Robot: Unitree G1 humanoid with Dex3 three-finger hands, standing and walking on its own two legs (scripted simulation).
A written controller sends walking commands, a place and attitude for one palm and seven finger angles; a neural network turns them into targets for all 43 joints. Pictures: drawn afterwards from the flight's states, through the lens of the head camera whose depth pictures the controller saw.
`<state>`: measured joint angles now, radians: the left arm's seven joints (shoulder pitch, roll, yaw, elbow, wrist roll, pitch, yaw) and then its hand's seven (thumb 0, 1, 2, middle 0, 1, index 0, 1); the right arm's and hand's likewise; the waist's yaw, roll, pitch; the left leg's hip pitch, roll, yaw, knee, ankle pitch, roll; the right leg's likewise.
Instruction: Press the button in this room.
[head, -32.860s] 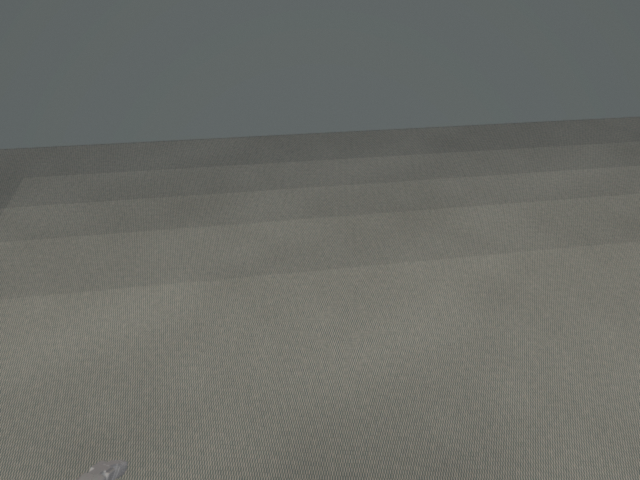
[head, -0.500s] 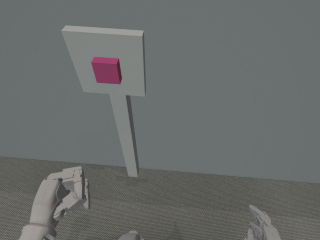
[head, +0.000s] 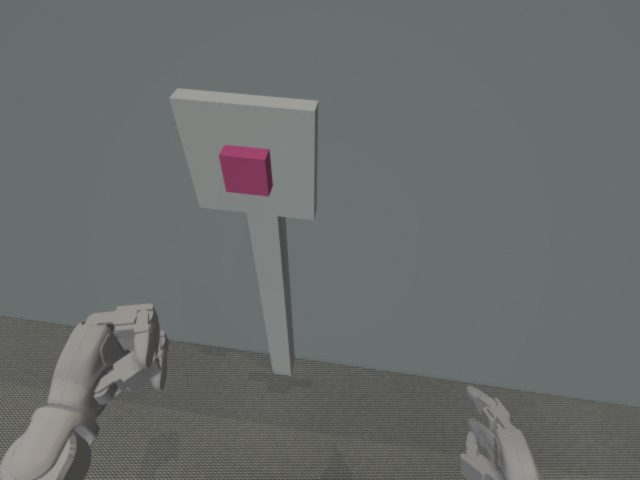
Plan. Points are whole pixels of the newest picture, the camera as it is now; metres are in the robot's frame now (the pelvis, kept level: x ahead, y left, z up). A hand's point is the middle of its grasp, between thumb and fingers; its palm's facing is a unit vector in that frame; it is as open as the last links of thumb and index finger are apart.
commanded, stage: raise the hand and make a fist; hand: left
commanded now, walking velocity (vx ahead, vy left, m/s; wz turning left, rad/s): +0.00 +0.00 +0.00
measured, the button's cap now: (247, 169) +0.53 +0.16 +0.11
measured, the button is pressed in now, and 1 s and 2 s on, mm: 0 0 0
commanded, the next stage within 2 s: aim a knuckle at the button in 0.48 s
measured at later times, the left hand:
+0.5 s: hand (160, 356) +0.22 +0.19 +0.10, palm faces -0.04 -1.00 -0.06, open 3.1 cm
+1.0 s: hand (202, 296) +0.30 +0.17 +0.09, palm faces -0.08 -1.00 -0.03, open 3.1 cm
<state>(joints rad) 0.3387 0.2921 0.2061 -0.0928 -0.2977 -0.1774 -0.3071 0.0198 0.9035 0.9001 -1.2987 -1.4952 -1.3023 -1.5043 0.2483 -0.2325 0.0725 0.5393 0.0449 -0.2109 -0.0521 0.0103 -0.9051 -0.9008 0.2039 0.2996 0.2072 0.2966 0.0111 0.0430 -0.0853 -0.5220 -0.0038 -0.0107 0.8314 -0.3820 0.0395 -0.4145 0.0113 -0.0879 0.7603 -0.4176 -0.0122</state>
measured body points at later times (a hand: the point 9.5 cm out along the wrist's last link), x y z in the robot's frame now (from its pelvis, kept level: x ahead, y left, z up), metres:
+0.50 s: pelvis +0.00 -0.01 +0.01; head -0.01 -0.02 +0.46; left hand +0.22 +0.24 +0.10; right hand +0.16 -0.25 -0.06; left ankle +0.03 +0.09 -0.71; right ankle -0.02 -0.12 -0.71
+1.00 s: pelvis -0.01 -0.02 +0.01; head +0.01 -0.03 +0.46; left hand +0.30 +0.22 +0.10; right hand +0.14 -0.27 -0.07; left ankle +0.03 +0.09 -0.71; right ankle -0.02 -0.12 -0.71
